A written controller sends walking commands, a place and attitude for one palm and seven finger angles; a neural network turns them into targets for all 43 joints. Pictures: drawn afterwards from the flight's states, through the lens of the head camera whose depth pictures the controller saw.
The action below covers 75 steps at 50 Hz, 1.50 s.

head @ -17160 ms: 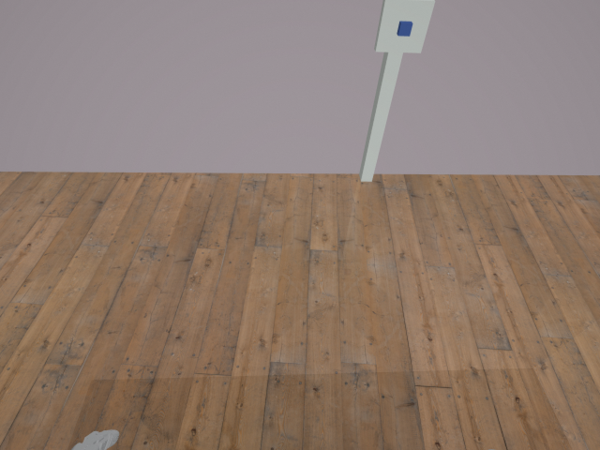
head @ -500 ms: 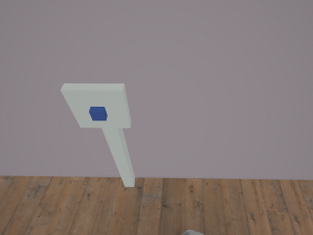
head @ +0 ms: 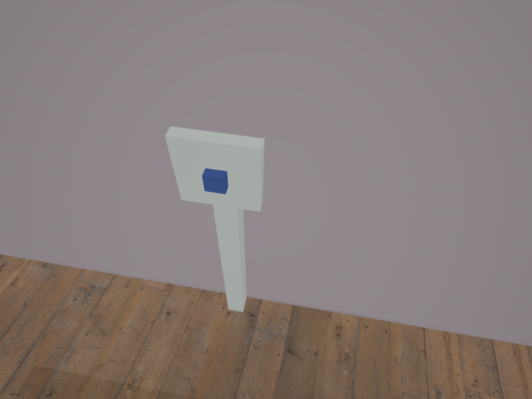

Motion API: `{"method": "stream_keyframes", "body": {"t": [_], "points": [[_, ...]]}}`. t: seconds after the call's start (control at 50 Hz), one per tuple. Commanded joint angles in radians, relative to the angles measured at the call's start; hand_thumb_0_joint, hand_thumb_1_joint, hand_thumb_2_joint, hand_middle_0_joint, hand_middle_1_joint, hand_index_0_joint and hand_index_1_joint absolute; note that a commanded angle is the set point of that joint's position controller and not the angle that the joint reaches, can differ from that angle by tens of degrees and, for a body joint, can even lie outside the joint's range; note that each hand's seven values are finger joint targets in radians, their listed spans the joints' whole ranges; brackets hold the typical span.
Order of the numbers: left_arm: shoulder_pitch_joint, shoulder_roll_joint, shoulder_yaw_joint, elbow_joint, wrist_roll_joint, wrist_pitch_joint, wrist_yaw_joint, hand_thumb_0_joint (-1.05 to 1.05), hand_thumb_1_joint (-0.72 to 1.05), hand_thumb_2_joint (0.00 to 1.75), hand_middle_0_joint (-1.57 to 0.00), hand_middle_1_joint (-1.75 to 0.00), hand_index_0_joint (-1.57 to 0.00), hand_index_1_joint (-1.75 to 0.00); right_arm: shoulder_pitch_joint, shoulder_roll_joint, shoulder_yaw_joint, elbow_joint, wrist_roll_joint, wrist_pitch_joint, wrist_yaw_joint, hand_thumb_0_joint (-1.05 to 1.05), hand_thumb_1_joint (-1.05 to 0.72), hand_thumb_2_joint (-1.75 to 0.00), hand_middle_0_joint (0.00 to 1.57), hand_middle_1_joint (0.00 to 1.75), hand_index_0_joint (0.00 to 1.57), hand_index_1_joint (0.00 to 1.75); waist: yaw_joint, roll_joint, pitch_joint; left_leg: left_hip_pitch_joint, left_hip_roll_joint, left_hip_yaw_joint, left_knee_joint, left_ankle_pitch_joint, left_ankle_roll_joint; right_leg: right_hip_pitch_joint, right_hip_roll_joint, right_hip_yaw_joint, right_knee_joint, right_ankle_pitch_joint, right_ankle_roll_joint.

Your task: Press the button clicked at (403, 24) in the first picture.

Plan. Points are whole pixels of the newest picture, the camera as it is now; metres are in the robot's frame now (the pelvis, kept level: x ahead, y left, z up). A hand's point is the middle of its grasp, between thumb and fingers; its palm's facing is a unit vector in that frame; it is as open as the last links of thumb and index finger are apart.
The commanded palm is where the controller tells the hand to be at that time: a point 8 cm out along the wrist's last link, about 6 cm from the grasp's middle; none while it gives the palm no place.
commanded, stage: come to a stop and stand still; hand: left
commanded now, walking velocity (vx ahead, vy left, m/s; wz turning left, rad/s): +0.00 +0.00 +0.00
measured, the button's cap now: (216, 180) +0.50 +0.15 +0.01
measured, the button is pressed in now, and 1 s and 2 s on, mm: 0 0 0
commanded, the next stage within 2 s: look again from close up in 0.94 s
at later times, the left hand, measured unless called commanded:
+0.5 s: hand out of the picture -0.04 +0.20 -0.16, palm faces +0.00 -0.98 -0.20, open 7.3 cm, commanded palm none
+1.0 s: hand out of the picture -0.11 +0.17 -0.17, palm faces +0.03 -0.99 -0.15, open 7.4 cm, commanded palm none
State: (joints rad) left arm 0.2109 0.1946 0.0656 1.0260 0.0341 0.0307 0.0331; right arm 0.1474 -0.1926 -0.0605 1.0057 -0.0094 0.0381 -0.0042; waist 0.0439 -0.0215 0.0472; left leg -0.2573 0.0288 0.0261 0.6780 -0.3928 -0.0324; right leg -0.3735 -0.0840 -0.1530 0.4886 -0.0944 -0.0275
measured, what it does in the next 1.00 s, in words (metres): steps on the spot: left foot, then right foot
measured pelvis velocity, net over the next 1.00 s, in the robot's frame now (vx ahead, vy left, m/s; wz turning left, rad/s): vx -0.07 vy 0.02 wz -0.03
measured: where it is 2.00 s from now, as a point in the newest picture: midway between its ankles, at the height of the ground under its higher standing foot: outside the picture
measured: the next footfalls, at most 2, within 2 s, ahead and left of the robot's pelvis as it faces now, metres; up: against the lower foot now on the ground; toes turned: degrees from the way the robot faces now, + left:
left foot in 0.02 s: +0.01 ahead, +0.13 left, +0.00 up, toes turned +1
right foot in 0.32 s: -0.03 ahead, -0.07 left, +0.00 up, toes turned -1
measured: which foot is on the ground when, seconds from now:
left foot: up 0.00-0.00, down 0.02-1.00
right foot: down 0.00-0.02, up 0.04-0.30, down 0.32-1.00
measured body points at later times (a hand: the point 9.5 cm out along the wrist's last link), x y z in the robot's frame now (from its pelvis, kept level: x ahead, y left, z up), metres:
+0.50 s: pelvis -0.05 +0.03 +0.01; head -0.05 +0.02 +0.46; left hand -0.04 +0.25 -0.14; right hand -0.07 -0.17 -0.16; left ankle -0.03 +0.13 -0.73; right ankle -0.07 -0.07 -0.73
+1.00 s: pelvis -0.07 +0.02 +0.01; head -0.07 +0.03 +0.46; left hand -0.11 +0.23 -0.15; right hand -0.12 -0.18 -0.15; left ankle -0.03 +0.13 -0.73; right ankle -0.07 -0.07 -0.73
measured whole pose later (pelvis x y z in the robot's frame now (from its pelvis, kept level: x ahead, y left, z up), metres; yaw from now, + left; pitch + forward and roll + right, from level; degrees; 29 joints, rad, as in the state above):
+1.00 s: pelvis -0.07 +0.02 +0.01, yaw -2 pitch -1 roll +0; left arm 0.36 0.10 0.00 1.16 0.01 -0.01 0.04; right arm 0.35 -0.11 -0.01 1.17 -0.01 0.00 -0.03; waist -0.01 -0.01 0.00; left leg -0.24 0.01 0.06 0.40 -0.15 0.02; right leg -0.18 0.02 -0.04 0.42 -0.22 -0.03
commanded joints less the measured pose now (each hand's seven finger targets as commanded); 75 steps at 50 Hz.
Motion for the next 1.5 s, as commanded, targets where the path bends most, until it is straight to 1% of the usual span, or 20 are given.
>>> {"method": "stream_keyframes", "body": {"t": [0.0, 0.02, 0.04, 0.06, 0.14, 0.22, 0.26, 0.32, 0.34, 0.36, 0.4, 0.5, 0.62, 1.0, 1.02, 1.04, 1.1, 1.14, 1.22, 1.48], "points": [[0.004, 0.079, 0.009, -0.064, -0.020, 0.005, -0.003, 0.00, 0.90, 0.90, -0.20, -0.30, -0.20, -0.30, 0.224, -0.113, -0.018, 0.018, -0.013, -0.025, -0.011, 0.00, -0.90, -0.90, 0.20, 0.30, 0.20, 0.30, -0.066, 0.218, -0.021, 0.100, 0.184, -0.248, -0.467, -0.084, 0.079, -0.128, -0.015, 0.111, 0.041, -0.384, 0.032], [0.000, 0.052, 0.003, -0.070, -0.022, 0.010, -0.003, 0.00, 0.90, 0.90, -0.20, -0.30, -0.20, -0.30, 0.131, -0.166, -0.022, -0.025, -0.014, -0.021, -0.015, 0.00, -0.90, -0.90, 0.20, 0.30, 0.20, 0.30, -0.051, 0.343, 0.060, -0.121, 0.307, -0.349, -0.586, -0.184, 0.127, -0.084, 0.039, 0.083, 0.192, -0.361, 0.046], [0.014, 0.057, 0.009, -0.062, -0.020, 0.012, -0.007, 0.00, 0.90, 0.90, -0.20, -0.30, -0.20, -0.30, 0.039, -0.161, -0.010, -0.048, -0.019, -0.019, -0.019, 0.00, -0.90, -0.90, 0.20, 0.30, 0.20, 0.30, -0.018, 0.285, 0.083, -0.287, 0.312, -0.332, -0.616, -0.238, 0.167, 0.024, 0.025, 0.132, 0.290, -0.322, 0.040], [0.030, 0.061, 0.009, -0.029, -0.004, 0.020, -0.006, 0.00, 0.90, 0.90, -0.20, -0.30, -0.20, -0.30, -0.004, -0.123, -0.002, -0.040, -0.017, -0.029, -0.024, 0.00, -0.90, -0.90, 0.20, 0.30, 0.20, 0.30, -0.004, 0.293, 0.085, -0.279, 0.236, -0.263, -0.605, -0.145, 0.136, 0.035, 0.037, 0.158, 0.349, -0.293, 0.039], [0.121, 0.033, -0.003, 0.024, -0.006, -0.002, -0.012, 0.00, 0.90, 0.90, -0.20, -0.30, -0.20, -0.30, 0.059, -0.086, 0.015, 0.003, -0.005, -0.048, -0.039, 0.00, -0.90, -0.90, 0.20, 0.30, 0.20, 0.30, 0.002, 0.132, -0.001, 0.020, 0.163, -0.133, -0.456, 0.264, 0.144, -0.060, 0.055, 0.158, 0.393, -0.245, 0.049], [0.072, 0.019, -0.028, 0.026, -0.015, -0.023, -0.004, 0.00, 0.90, 0.90, -0.20, -0.30, -0.20, -0.30, 0.169, -0.076, 0.018, 0.063, -0.002, -0.058, -0.043, 0.00, -0.90, -0.90, 0.20, 0.30, 0.20, 0.30, -0.050, 0.144, -0.054, 0.215, 0.200, -0.154, -0.381, 0.608, 0.186, -0.014, 0.031, 0.135, 0.136, -0.311, 0.058], [0.114, 0.021, -0.034, 0.052, -0.021, -0.032, 0.001, 0.00, 0.90, 0.90, -0.20, -0.30, -0.20, -0.30, 0.197, -0.078, 0.018, 0.085, 0.002, -0.062, -0.041, 0.00, -0.90, -0.90, 0.20, 0.30, 0.20, 0.30, -0.040, 0.122, -0.084, 0.218, 0.178, -0.150, -0.325, 0.692, 0.161, 0.109, 0.032, 0.134, -0.062, -0.184, 0.053], [0.162, 0.055, -0.039, 0.094, -0.021, -0.046, 0.013, 0.00, 0.90, 0.90, -0.20, -0.30, -0.20, -0.30, 0.190, -0.031, 0.027, 0.091, 0.015, -0.067, -0.034, 0.00, -0.90, -0.90, 0.20, 0.30, 0.20, 0.30, -0.047, 0.003, -0.078, 0.084, 0.084, -0.079, -0.301, 0.485, 0.069, 0.270, -0.064, 0.219, -0.124, 0.185, 0.002], [0.162, 0.054, -0.045, 0.097, -0.023, -0.046, 0.014, 0.00, 0.90, 0.90, -0.20, -0.30, -0.20, -0.30, 0.193, -0.024, 0.032, 0.094, 0.013, -0.067, -0.033, 0.00, -0.90, -0.90, 0.20, 0.30, 0.20, 0.30, -0.047, 0.020, -0.068, 0.085, 0.074, -0.077, -0.326, 0.443, 0.061, 0.259, -0.077, 0.212, -0.114, 0.176, -0.006], [0.164, 0.043, -0.044, 0.105, -0.021, -0.052, 0.015, 0.00, 0.90, 0.90, -0.20, -0.30, -0.20, -0.30, 0.191, -0.023, 0.034, 0.106, 0.006, -0.063, -0.034, 0.00, -0.90, -0.90, 0.20, 0.30, 0.20, 0.30, -0.048, -0.063, -0.078, 0.108, 0.076, -0.064, -0.315, 0.471, 0.056, 0.254, -0.053, 0.216, -0.101, 0.216, -0.010], [0.159, 0.023, -0.052, 0.106, -0.026, -0.054, 0.016, 0.00, 0.90, 0.90, -0.20, -0.30, -0.20, -0.30, 0.201, -0.036, 0.034, 0.119, 0.004, -0.060, -0.035, 0.00, -0.90, -0.90, 0.20, 0.30, 0.20, 0.30, -0.052, -0.090, -0.059, 0.140, 0.080, -0.059, -0.331, 0.396, 0.056, 0.214, -0.050, 0.211, -0.128, 0.126, -0.009], [0.144, 0.021, -0.054, 0.104, -0.026, -0.044, 0.014, 0.00, 0.90, 0.90, -0.20, -0.30, -0.20, -0.30, 0.203, -0.015, 0.042, 0.145, 0.001, -0.048, -0.028, 0.00, -0.90, -0.90, 0.20, 0.30, 0.20, 0.30, -0.049, 0.000, 0.081, 0.069, 0.068, -0.058, -0.386, 0.189, 0.049, 0.121, -0.027, 0.227, -0.196, -0.167, -0.003], [0.166, 0.026, -0.050, 0.096, -0.023, -0.040, 0.010, 0.00, 0.90, 0.90, -0.20, -0.30, -0.20, -0.30, 0.227, -0.007, 0.038, 0.148, -0.004, -0.036, -0.025, 0.00, -0.90, -0.90, 0.20, 0.30, 0.20, 0.30, -0.049, 0.017, 0.105, 0.042, 0.060, -0.056, -0.376, 0.088, 0.048, 0.056, -0.021, 0.242, -0.230, -0.311, -0.003], [0.218, -0.005, -0.052, 0.110, -0.023, -0.052, 0.008, 0.00, 0.90, 0.90, -0.20, -0.30, -0.20, -0.30, 0.256, -0.001, 0.038, 0.142, -0.001, -0.053, -0.032, 0.00, -0.90, -0.90, 0.20, 0.30, 0.20, 0.30, -0.049, 0.043, 0.054, 0.034, 0.077, -0.077, -0.383, 0.111, 0.054, 0.073, -0.013, 0.236, -0.198, -0.227, -0.007], [0.132, 0.201, -0.065, 0.004, 0.004, -0.064, 0.005, 0.00, 0.90, 0.90, -0.20, -0.30, -0.20, -0.30, 0.170, -0.178, 0.019, 0.006, -0.011, -0.038, -0.011, 0.00, -0.90, -0.90, 0.20, 0.30, 0.20, 0.30, -0.087, 0.008, 0.196, -0.045, 0.015, -0.076, -0.298, 0.103, 0.036, -0.006, 0.016, 0.187, -0.161, -0.286, -0.021], [0.156, 0.114, -0.041, 0.001, -0.007, -0.062, 0.014, 0.00, 0.90, 0.90, -0.20, -0.30, -0.20, -0.30, 0.155, -0.105, 0.012, -0.007, -0.020, -0.052, -0.016, 0.00, -0.90, -0.90, 0.20, 0.30, 0.20, 0.30, -0.046, -0.025, 0.035, -0.051, 0.055, -0.071, -0.231, 0.002, 0.052, 0.019, -0.033, 0.248, -0.157, -0.427, -0.022], [0.130, 0.106, -0.035, -0.023, -0.012, -0.069, 0.014, 0.00, 0.90, 0.90, -0.20, -0.30, -0.20, -0.30, 0.231, -0.053, 0.012, 0.008, -0.016, -0.052, -0.022, 0.00, -0.90, -0.90, 0.20, 0.30, 0.20, 0.30, -0.088, -0.019, -0.076, 0.022, 0.007, -0.040, -0.130, 0.117, 0.050, 0.025, -0.092, 0.312, -0.201, -0.400, -0.059], [0.115, 0.102, -0.036, -0.036, -0.014, -0.067, 0.016, 0.00, 0.90, 0.90, -0.20, -0.30, -0.20, -0.30, 0.228, -0.050, 0.020, 0.001, -0.016, -0.052, -0.018, 0.00, -0.90, -0.90, 0.20, 0.30, 0.20, 0.30, -0.087, -0.039, -0.035, 0.007, 0.017, -0.044, -0.150, 0.137, 0.056, 0.020, -0.078, 0.290, -0.187, -0.361, -0.056], [0.136, 0.095, -0.038, -0.044, -0.015, -0.062, 0.015, 0.00, 0.90, 0.90, -0.20, -0.30, -0.20, -0.30, 0.187, -0.096, 0.021, -0.016, -0.011, -0.067, -0.021, 0.00, -0.90, -0.90, 0.20, 0.30, 0.20, 0.30, -0.050, 0.102, 0.019, -0.037, 0.081, -0.121, -0.264, 0.228, 0.084, 0.094, 0.002, 0.202, -0.072, -0.146, -0.030], [0.062, 0.162, -0.035, -0.064, -0.016, -0.054, 0.004, 0.00, 0.90, 0.90, -0.20, -0.30, -0.20, -0.30, 0.076, -0.192, 0.018, -0.028, -0.007, -0.079, -0.016, 0.00, -0.90, -0.90, 0.20, 0.30, 0.20, 0.30, -0.040, 0.027, -0.043, 0.040, 0.096, -0.117, -0.336, 0.324, 0.086, 0.197, -0.010, 0.181, -0.084, -0.044, 0.004]]}}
